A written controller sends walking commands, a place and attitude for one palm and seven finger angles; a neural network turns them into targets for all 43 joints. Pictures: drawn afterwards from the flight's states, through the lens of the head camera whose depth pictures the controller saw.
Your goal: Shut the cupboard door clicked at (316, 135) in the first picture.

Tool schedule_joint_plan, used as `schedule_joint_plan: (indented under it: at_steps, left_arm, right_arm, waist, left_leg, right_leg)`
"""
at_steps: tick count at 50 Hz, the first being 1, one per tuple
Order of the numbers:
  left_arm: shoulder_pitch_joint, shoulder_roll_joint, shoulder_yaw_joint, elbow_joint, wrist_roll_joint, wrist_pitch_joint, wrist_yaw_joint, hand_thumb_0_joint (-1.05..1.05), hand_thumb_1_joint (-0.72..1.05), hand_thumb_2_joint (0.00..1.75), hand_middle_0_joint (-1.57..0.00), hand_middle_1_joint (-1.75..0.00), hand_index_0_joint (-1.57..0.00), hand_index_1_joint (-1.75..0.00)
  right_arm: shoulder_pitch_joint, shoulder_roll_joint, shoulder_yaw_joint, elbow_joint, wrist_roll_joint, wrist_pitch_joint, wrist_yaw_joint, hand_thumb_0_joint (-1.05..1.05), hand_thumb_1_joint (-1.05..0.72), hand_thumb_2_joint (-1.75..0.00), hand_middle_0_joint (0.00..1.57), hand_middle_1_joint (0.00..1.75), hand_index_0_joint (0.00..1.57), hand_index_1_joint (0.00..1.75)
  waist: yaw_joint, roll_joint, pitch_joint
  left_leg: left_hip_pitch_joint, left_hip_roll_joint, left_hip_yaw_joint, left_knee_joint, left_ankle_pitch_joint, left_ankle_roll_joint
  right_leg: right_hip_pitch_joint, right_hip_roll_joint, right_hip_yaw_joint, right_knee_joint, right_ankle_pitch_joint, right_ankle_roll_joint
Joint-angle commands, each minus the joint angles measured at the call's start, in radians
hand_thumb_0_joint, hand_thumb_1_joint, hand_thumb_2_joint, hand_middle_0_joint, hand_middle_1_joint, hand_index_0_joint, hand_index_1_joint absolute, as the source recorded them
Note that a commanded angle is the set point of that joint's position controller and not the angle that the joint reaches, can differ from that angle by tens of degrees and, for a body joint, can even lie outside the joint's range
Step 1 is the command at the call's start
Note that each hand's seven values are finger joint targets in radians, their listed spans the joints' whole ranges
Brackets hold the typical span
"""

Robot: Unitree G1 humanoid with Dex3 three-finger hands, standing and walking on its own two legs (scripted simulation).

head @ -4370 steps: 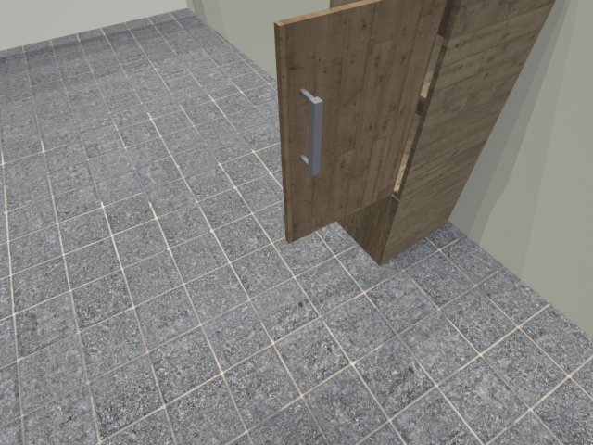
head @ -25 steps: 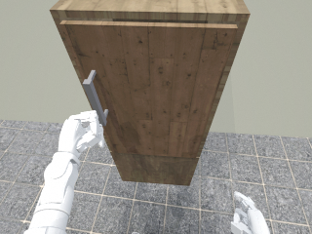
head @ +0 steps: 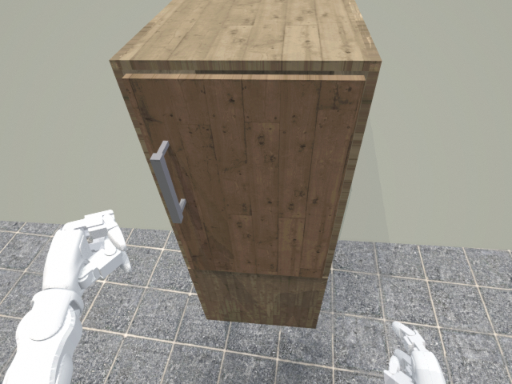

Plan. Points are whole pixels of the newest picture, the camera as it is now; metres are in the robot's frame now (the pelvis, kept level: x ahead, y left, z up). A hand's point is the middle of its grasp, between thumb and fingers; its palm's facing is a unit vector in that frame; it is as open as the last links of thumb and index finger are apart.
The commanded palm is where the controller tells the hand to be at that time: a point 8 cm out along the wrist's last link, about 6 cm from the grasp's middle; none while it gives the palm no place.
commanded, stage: draw the hand back to the body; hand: left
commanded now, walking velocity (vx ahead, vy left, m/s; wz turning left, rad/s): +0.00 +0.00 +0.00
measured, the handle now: (171, 184) +0.47 +0.21 +0.05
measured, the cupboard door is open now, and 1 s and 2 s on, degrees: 0 0 0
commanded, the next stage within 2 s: step back with the hand held close in 0.96 s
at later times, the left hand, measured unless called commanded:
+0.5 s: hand (47, 261) +0.22 +0.27 +0.16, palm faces +0.42 -0.83 -0.37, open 5.5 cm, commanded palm +0.17 +0.31 +0.18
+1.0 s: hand (36, 262) +0.21 +0.28 +0.17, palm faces +0.45 -0.80 -0.38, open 7.4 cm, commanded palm +0.16 +0.31 +0.19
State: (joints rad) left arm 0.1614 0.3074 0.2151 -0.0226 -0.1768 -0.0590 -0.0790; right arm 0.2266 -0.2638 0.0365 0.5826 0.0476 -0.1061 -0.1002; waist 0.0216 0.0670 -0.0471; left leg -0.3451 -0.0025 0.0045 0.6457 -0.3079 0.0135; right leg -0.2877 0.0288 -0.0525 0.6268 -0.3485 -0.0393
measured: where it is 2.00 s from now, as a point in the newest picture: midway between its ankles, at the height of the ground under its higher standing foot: outside the picture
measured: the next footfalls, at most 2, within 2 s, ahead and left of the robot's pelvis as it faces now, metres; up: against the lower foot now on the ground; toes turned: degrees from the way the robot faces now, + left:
none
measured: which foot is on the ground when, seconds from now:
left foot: down 0.00-1.00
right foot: down 0.00-1.00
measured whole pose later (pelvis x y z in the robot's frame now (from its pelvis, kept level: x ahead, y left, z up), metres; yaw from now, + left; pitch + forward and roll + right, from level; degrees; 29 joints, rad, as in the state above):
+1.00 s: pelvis +0.02 +0.01 +0.02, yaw -1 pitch -5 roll +0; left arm 0.45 0.34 0.33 -0.36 -0.08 -0.05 0.11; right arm 0.19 -0.23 0.03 0.63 0.02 -0.07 -0.07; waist 0.07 0.07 0.01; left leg -0.10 -0.02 0.02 0.41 -0.23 0.03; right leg -0.04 0.02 -0.03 0.39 -0.26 -0.02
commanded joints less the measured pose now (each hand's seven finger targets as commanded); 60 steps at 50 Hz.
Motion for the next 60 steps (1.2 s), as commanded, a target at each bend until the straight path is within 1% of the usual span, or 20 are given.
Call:
schedule_joint_plan:
  at_steps: [1, 4, 11, 15, 18, 21, 26, 29, 31, 32, 38, 43, 46, 50, 53, 54, 55, 56, 57, 60]
  left_arm:
    - [-0.102, 0.199, 0.089, -0.305, 0.072, -0.06, 0.148, 0.0, 0.9, 0.9, -0.97, -1.14, -0.97, -1.14]
    - [-0.079, 0.197, 0.095, -0.358, 0.091, -0.067, 0.181, 0.0, 0.9, 0.9, -0.89, -1.05, -0.89, -1.05]
    - [-0.022, 0.189, 0.111, -0.377, 0.107, -0.068, 0.198, 0.0, 0.9, 0.9, -0.69, -0.84, -0.69, -0.84]
    - [0.053, 0.195, 0.138, -0.412, 0.109, -0.063, 0.197, 0.0, 0.9, 0.9, -0.58, -0.72, -0.58, -0.72]
    - [0.075, 0.206, 0.165, -0.452, 0.108, -0.062, 0.195, 0.0, 0.9, 0.9, -0.5, -0.63, -0.5, -0.63]
    - [0.114, 0.213, 0.186, -0.495, 0.107, -0.059, 0.195, 0.0, 0.9, 0.9, -0.42, -0.54, -0.42, -0.54]
    - [0.153, 0.233, 0.23, -0.559, 0.107, -0.058, 0.198, 0.0, 0.9, 0.9, -0.28, -0.39, -0.28, -0.39]
    - [0.193, 0.241, 0.257, -0.573, 0.102, -0.059, 0.202, 0.0, 0.9, 0.9, -0.2, -0.3, -0.2, -0.3]
    - [0.191, 0.206, 0.222, -0.541, 0.106, -0.052, 0.198, 0.0, 0.9, 0.9, -0.2, -0.3, -0.2, -0.3]
    - [0.185, 0.197, 0.212, -0.529, 0.105, -0.049, 0.198, 0.0, 0.9, 0.9, -0.2, -0.3, -0.2, -0.3]
    - [0.172, 0.224, 0.23, -0.54, 0.108, -0.052, 0.203, 0.0, 0.9, 0.9, -0.2, -0.3, -0.2, -0.3]
    - [0.181, 0.237, 0.243, -0.571, 0.107, -0.057, 0.206, 0.0, 0.9, 0.9, -0.2, -0.3, -0.2, -0.3]
    - [0.181, 0.233, 0.239, -0.559, 0.106, -0.053, 0.205, 0.0, 0.9, 0.9, -0.2, -0.3, -0.2, -0.3]
    - [0.203, 0.24, 0.254, -0.517, 0.103, -0.055, 0.202, 0.0, 0.9, 0.9, -0.2, -0.3, -0.2, -0.3]
    - [0.189, 0.22, 0.233, -0.54, 0.102, -0.061, 0.201, 0.0, 0.9, 0.9, -0.2, -0.3, -0.2, -0.3]
    - [0.192, 0.232, 0.244, -0.537, 0.101, -0.062, 0.201, 0.0, 0.9, 0.9, -0.2, -0.3, -0.2, -0.3]
    - [0.018, 0.394, 0.386, -0.586, 0.118, -0.107, 0.222, 0.0, 0.9, 0.9, -0.2, -0.3, -0.2, -0.3]
    - [0.155, 0.291, 0.305, -0.527, 0.114, -0.111, 0.212, 0.0, 0.9, 0.9, -0.2, -0.3, -0.2, -0.3]
    - [0.245, 0.252, 0.269, -0.496, 0.112, -0.11, 0.208, 0.0, 0.9, 0.9, -0.2, -0.3, -0.2, -0.3]
    - [0.297, 0.261, 0.27, -0.546, 0.114, -0.123, 0.214, 0.0, 0.9, 0.9, -0.2, -0.3, -0.2, -0.3]
  right_arm:
    - [-0.156, -0.079, -0.031, -0.148, -0.016, -0.032, -0.015, 0.0, -0.9, -0.9, 0.2, 0.3, 0.2, 0.3]
    - [-0.164, -0.07, -0.028, -0.134, -0.02, -0.033, -0.012, 0.0, -0.9, -0.9, 0.2, 0.3, 0.2, 0.3]
    - [-0.174, -0.072, -0.027, -0.115, -0.027, -0.034, -0.004, 0.0, -0.9, -0.9, 0.2, 0.3, 0.2, 0.3]
    - [-0.173, -0.073, -0.034, -0.11, -0.031, -0.036, 0.006, 0.0, -0.9, -0.9, 0.2, 0.3, 0.2, 0.3]
    - [-0.172, -0.07, -0.033, -0.115, -0.034, -0.029, 0.014, 0.0, -0.9, -0.9, 0.2, 0.3, 0.2, 0.3]
    - [-0.172, -0.066, -0.035, -0.115, -0.035, -0.026, 0.019, 0.0, -0.9, -0.9, 0.2, 0.3, 0.2, 0.3]
    - [-0.172, -0.063, -0.039, -0.119, -0.034, -0.022, 0.022, 0.0, -0.9, -0.9, 0.2, 0.3, 0.2, 0.3]
    - [-0.168, -0.06, -0.042, -0.121, -0.037, -0.023, 0.023, 0.0, -0.9, -0.9, 0.2, 0.3, 0.2, 0.3]
    - [-0.165, -0.064, -0.042, -0.112, -0.034, -0.019, 0.023, 0.0, -0.9, -0.9, 0.2, 0.3, 0.2, 0.3]
    - [-0.165, -0.065, -0.044, -0.113, -0.035, -0.017, 0.023, 0.0, -0.9, -0.9, 0.2, 0.3, 0.2, 0.3]
    - [-0.17, -0.067, -0.048, -0.116, -0.037, -0.014, 0.019, 0.0, -0.9, -0.9, 0.2, 0.3, 0.2, 0.3]
    - [-0.174, -0.061, -0.046, -0.114, -0.038, -0.017, 0.017, 0.0, -0.9, -0.9, 0.2, 0.3, 0.2, 0.3]
    - [-0.177, -0.06, -0.043, -0.113, -0.038, -0.017, 0.017, 0.0, -0.9, -0.9, 0.2, 0.3, 0.2, 0.3]
    - [-0.178, -0.064, -0.047, -0.108, -0.037, -0.016, 0.016, 0.0, -0.9, -0.9, 0.2, 0.3, 0.2, 0.3]
    - [-0.18, -0.058, -0.048, -0.111, -0.035, -0.016, 0.016, 0.0, -0.9, -0.9, 0.2, 0.3, 0.2, 0.3]
    - [-0.18, -0.06, -0.048, -0.111, -0.037, -0.017, 0.015, 0.0, -0.9, -0.9, 0.2, 0.3, 0.2, 0.3]
    - [-0.167, -0.073, -0.041, -0.155, -0.016, 0.004, 0.019, 0.0, -0.9, -0.9, 0.2, 0.3, 0.2, 0.3]
    - [-0.167, -0.075, -0.058, -0.128, -0.031, 0.015, 0.017, 0.0, -0.9, -0.9, 0.2, 0.3, 0.2, 0.3]
    - [-0.159, -0.081, -0.066, -0.129, -0.033, 0.026, 0.019, 0.0, -0.9, -0.9, 0.2, 0.3, 0.2, 0.3]
    - [-0.15, -0.088, -0.078, -0.136, -0.035, 0.051, 0.018, 0.0, -0.9, -0.9, 0.2, 0.3, 0.2, 0.3]
  waist:
    - [0.013, -0.083, -0.086]
    - [0.016, 0.006, -0.073]
    - [0.023, -0.024, -0.011]
    - [0.033, 0.004, -0.027]
    - [0.037, -0.029, -0.033]
    - [0.039, 0.015, -0.03]
    - [0.043, 0.022, -0.033]
    - [0.046, -0.002, -0.018]
    - [0.037, 0.011, 0.009]
    - [0.034, -0.017, 0.032]
    - [0.043, -0.029, -0.015]
    - [0.047, 0.002, -0.035]
    - [0.046, 0.014, -0.002]
    - [0.049, -0.022, 0.027]
    - [0.043, 0.013, 0.018]
    - [0.046, -0.006, 0.015]
    - [0.008, 0.051, 0.1]
    - [0.005, -0.038, 0.048]
    - [0.002, -0.073, 0.022]
    - [-0.003, -0.058, -0.055]
  left_leg:
    - [0.129, 0.002, -0.01, -0.153, 0.076, 0.035]
    - [0.182, 0.007, -0.013, -0.207, 0.098, 0.029]
    - [0.237, 0.016, -0.023, -0.281, 0.151, 0.026]
    - [0.269, 0.022, -0.019, -0.289, 0.215, 0.022]
    - [0.27, 0.022, -0.022, -0.295, 0.253, 0.019]
    - [0.274, 0.023, -0.022, -0.295, 0.29, 0.015]
    - [0.284, 0.027, -0.026, -0.295, 0.314, 0.01]
    - [0.275, 0.028, -0.029, -0.293, 0.312, 0.008]
    - [0.274, 0.03, -0.024, -0.295, 0.314, 0.008]
    - [0.268, 0.033, -0.027, -0.299, 0.304, 0.008]
    - [0.281, 0.024, -0.02, -0.294, 0.289, 0.018]
    - [0.282, 0.02, -0.015, -0.284, 0.318, 0.017]
    - [0.269, 0.021, -0.017, -0.29, 0.298, 0.015]
    - [0.268, 0.022, -0.01, -0.29, 0.267, 0.021]
    - [0.273, 0.021, -0.006, -0.294, 0.244, 0.02]
    - [0.274, 0.019, -0.006, -0.292, 0.248, 0.023]
    - [0.206, 0.031, -0.038, -0.259, 0.158, 0.034]
    - [0.182, 0.037, -0.06, -0.21, 0.17, 0.04]
    - [0.197, 0.035, -0.049, -0.182, 0.183, 0.04]
    - [0.199, 0.045, -0.039, -0.162, 0.251, 0.033]
  right_leg:
    - [0.04, -0.063, 0.085, -0.242, 0.046, 0.03]
    - [0.077, -0.053, 0.062, -0.244, 0.093, 0.021]
    - [0.121, -0.039, 0.041, -0.282, 0.153, 0.019]
    - [0.158, -0.037, 0.041, -0.285, 0.218, 0.017]
    - [0.181, -0.037, 0.034, -0.281, 0.253, 0.017]
    - [0.195, -0.04, 0.034, -0.278, 0.282, 0.015]
    - [0.199, -0.037, 0.031, -0.279, 0.29, 0.015]
    - [0.196, -0.036, 0.027, -0.278, 0.29, 0.015]
    - [0.179, -0.038, 0.028, -0.284, 0.289, 0.017]
    - [0.17, -0.037, 0.026, -0.285, 0.277, 0.018]
    - [0.19, -0.041, 0.032, -0.287, 0.275, 0.019]
    - [0.21, -0.043, 0.036, -0.285, 0.31, 0.017]
    - [0.199, -0.043, 0.036, -0.294, 0.288, 0.017]
    - [0.174, -0.04, 0.043, -0.322, 0.26, 0.02]
    - [0.175, -0.042, 0.046, -0.32, 0.233, 0.021]
    - [0.175, -0.042, 0.046, -0.322, 0.24, 0.022]
    - [0.087, -0.094, 0.138, -0.38, 0.261, 0.018]
    - [0.081, -0.132, 0.154, -0.37, 0.264, 0.009]
    - [0.061, -0.151, 0.168, -0.373, 0.274, 0.01]
    - [0.071, -0.169, 0.155, -0.325, 0.378, 0.007]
